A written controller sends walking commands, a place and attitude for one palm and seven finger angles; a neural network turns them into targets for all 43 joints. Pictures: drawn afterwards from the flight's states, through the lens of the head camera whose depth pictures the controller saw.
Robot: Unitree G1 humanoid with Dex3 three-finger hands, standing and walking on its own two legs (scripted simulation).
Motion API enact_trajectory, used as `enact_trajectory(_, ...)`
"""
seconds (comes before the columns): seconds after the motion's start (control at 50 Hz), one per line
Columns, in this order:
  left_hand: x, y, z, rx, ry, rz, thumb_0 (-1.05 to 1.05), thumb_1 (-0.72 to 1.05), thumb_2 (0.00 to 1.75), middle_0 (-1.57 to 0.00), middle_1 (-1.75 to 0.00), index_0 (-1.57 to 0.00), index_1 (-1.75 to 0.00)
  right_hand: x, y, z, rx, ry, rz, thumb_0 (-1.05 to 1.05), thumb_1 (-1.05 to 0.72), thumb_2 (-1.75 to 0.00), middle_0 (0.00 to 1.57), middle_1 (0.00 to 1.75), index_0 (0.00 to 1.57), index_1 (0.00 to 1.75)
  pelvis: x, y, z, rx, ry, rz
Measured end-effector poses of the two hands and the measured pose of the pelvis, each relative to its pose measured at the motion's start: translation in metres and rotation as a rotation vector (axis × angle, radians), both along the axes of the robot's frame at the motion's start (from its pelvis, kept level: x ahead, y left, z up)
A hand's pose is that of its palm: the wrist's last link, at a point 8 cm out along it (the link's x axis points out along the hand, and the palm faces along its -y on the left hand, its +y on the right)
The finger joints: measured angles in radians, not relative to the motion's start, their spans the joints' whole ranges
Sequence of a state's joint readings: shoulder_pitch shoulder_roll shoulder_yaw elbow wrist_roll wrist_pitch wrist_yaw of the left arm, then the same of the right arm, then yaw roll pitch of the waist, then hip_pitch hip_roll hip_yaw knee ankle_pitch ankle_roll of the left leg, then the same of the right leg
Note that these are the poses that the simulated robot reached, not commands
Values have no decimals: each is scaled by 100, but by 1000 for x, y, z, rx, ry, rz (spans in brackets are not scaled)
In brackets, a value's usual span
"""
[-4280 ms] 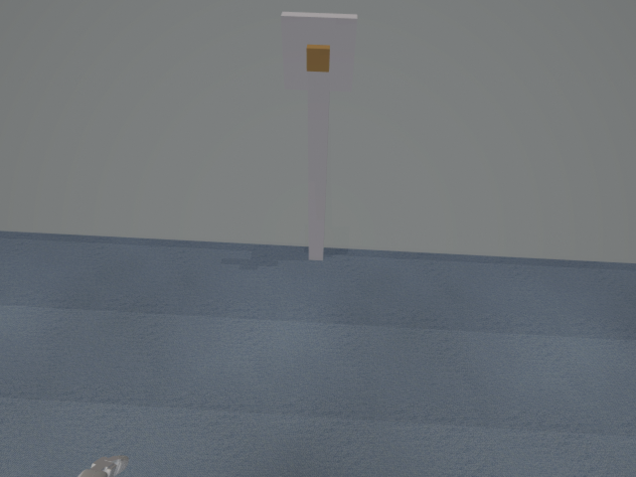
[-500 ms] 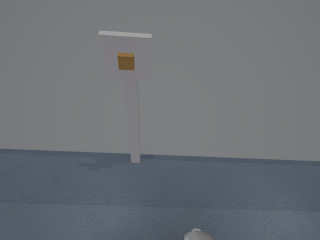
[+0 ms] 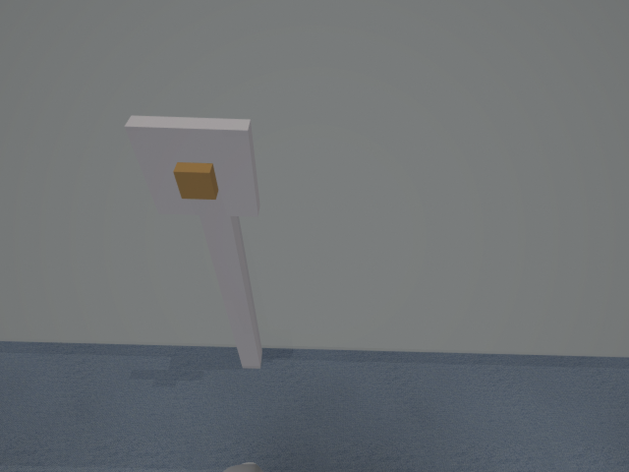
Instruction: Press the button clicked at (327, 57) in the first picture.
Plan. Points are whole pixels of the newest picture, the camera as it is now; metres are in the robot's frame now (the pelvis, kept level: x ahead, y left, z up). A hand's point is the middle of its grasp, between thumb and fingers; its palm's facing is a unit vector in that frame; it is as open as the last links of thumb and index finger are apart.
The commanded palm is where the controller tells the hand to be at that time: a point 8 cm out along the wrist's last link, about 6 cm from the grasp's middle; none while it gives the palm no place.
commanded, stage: come to a stop and stand still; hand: left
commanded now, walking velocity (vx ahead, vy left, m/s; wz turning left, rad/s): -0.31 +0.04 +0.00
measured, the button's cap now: (197, 179) +0.52 +0.23 +0.07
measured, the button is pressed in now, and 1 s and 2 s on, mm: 0 0 0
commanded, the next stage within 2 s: look again from close up in 1.42 s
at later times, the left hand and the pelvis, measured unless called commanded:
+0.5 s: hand out of the picture +0.04 +0.20 -0.18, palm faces +0.00 -0.96 -0.29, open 7.4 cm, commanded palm none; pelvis -0.02 -0.01 -0.01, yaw -3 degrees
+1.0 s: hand out of the picture -0.08 +0.17 -0.18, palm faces +0.10 -0.98 -0.19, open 7.4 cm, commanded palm none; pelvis -0.04 +0.00 +0.00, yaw +0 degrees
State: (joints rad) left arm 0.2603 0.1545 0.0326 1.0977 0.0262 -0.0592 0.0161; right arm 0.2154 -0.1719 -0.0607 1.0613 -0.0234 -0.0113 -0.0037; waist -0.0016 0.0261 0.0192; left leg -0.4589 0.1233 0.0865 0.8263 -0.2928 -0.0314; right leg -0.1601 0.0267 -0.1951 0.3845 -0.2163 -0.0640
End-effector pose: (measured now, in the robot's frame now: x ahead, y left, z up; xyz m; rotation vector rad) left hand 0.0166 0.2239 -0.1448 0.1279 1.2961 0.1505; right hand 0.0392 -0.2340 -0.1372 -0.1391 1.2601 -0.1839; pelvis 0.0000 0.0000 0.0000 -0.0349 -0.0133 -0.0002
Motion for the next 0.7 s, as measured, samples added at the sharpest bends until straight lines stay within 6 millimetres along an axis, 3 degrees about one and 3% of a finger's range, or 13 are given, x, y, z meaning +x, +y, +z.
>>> enact_trajectory(0.08,-12,-2,-14,-46,86,38,0,92,90,-20,-30,-20,-30,42,12,2,-26,-34,42,0,-94,-90,20,30,19,30,23,11,-5,-21,-9,-9)
enact_trajectory(0.14,-16,-2,-20,-68,145,55,0,92,90,-20,-30,-20,-30,62,28,6,-28,-45,52,0,-93,-90,20,30,19,30,35,18,-5,2,-19,-15)
enact_trajectory(0.2,-14,-1,-21,-75,180,43,0,91,90,-20,-30,-20,-30,73,40,8,-22,-57,46,0,-93,-90,20,30,19,30,38,22,-3,19,-19,-34)
enact_trajectory(0.28,-6,10,-14,-44,188,11,0,91,90,-20,-30,-20,-30,73,42,6,-16,-72,14,-1,-93,-89,20,30,20,30,27,24,-2,21,-14,-52)
enact_trajectory(0.38,10,27,-6,38,123,-18,0,91,90,-20,-30,-20,-30,50,21,2,-20,-61,-17,-2,-93,-89,21,30,20,30,6,14,-3,19,-10,-67)
enact_trajectory(0.46,20,26,0,92,40,-32,0,91,90,-20,-30,-19,-30,19,-4,-6,-14,-40,-34,-1,-92,-89,21,30,20,30,-10,-3,-7,27,-14,-63)
enact_trajectory(0.56,7,0,8,124,-40,-44,0,91,90,-20,-30,-19,-30,-22,-35,-23,26,7,-58,-1,-92,-89,20,30,20,30,-26,-30,-14,45,-31,-45)
enact_trajectory(0.7,-28,-41,22,59,6,-32,0,91,90,-20,-30,-20,-30,-69,-53,-9,50,82,-70,0,-91,-90,20,30,19,30,-31,-44,7,73,-15,-52)
